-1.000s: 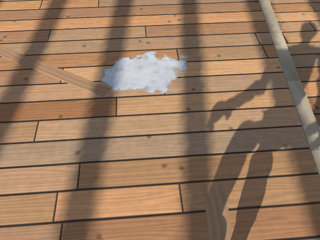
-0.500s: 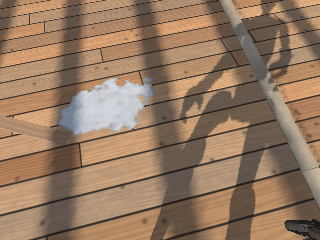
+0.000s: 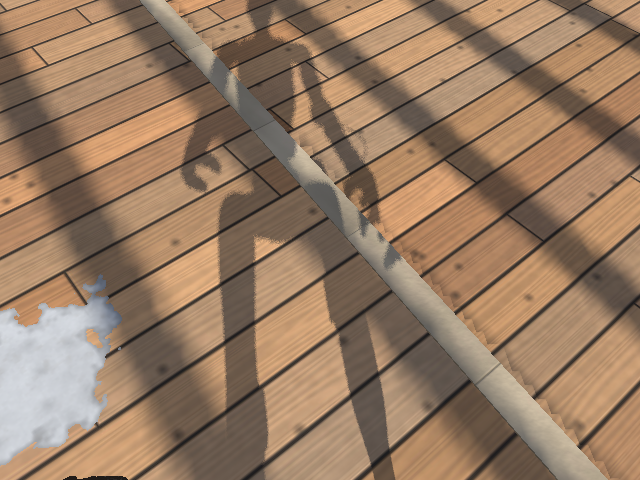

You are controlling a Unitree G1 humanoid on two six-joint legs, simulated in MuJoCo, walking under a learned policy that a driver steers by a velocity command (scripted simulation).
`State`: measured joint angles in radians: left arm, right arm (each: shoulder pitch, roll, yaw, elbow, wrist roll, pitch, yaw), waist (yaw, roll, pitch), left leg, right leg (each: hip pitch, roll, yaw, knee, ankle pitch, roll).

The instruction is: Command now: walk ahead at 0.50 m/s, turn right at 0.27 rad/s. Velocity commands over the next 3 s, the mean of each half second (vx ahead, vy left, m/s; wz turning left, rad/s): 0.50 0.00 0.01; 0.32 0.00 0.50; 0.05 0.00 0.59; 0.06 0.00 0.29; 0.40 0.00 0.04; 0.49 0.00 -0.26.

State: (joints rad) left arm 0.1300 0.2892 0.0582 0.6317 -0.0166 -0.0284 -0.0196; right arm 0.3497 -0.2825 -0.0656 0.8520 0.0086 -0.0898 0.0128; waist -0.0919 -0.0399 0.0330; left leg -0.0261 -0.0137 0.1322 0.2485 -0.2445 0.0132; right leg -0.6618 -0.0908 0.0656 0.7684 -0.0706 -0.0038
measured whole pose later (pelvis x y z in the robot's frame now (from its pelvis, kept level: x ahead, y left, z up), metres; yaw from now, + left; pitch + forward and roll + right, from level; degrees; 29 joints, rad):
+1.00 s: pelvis +0.51 +0.01 +0.00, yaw +21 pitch +3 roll -1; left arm 0.08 0.30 0.05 0.69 0.01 -0.03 0.03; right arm 0.20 -0.31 -0.08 0.70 0.01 0.01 -0.01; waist -0.03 -0.02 0.07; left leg -0.32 -0.11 -0.11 0.43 -0.15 0.08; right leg -0.64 -0.04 0.12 0.87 -0.25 0.10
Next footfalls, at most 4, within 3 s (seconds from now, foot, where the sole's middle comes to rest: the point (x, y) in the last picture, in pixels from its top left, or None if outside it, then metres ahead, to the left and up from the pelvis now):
0.14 right None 0.25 -0.15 -0.78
0.68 left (259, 447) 0.55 0.10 -0.78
1.16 right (329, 367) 0.72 -0.06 -0.78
1.56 left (245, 460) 0.53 0.13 -0.78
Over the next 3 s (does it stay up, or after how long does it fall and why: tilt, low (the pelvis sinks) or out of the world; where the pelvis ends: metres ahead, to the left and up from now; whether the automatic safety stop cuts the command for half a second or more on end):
stays up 0.90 0.40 -0.03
